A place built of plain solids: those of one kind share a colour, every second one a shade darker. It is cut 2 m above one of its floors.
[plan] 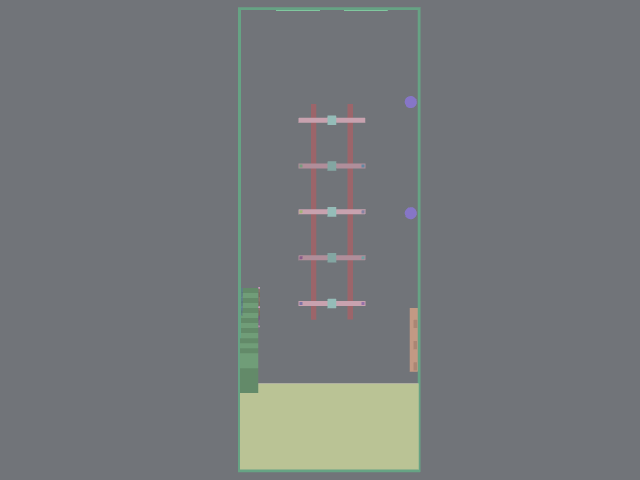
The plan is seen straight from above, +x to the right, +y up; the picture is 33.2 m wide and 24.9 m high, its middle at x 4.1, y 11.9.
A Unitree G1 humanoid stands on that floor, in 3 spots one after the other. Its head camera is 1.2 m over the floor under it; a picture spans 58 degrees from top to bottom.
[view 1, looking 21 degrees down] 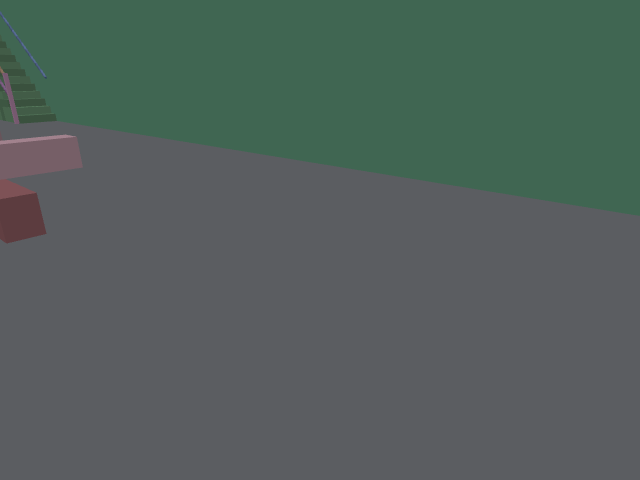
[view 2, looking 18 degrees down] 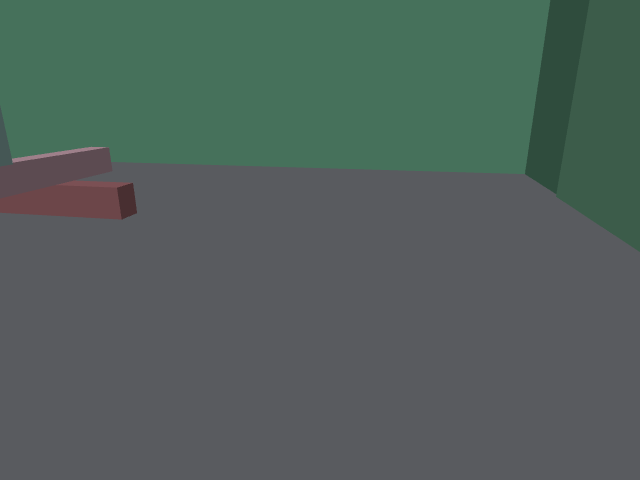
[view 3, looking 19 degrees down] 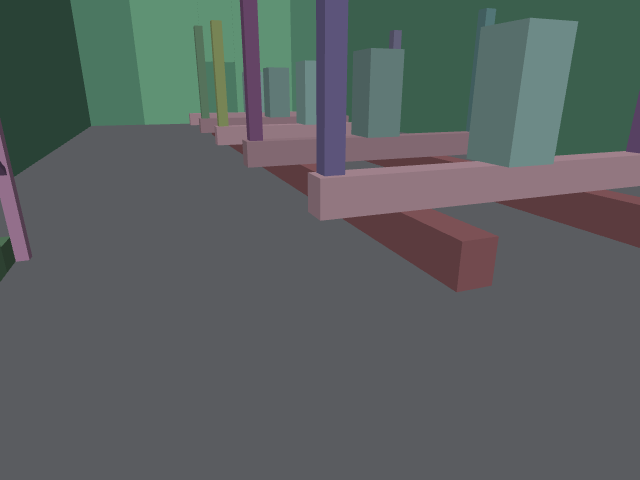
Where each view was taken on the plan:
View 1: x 4.72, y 22.73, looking -140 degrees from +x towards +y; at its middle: ground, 3.35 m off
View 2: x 7.82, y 21.83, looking -169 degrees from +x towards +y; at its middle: ground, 3.88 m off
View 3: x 1.94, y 5.77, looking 69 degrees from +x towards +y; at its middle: ground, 3.69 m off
